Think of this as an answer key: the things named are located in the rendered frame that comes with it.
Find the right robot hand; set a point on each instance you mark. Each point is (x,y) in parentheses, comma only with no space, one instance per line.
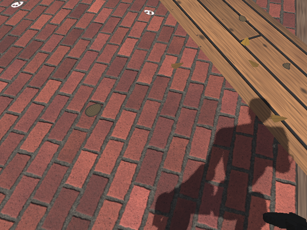
(289,221)

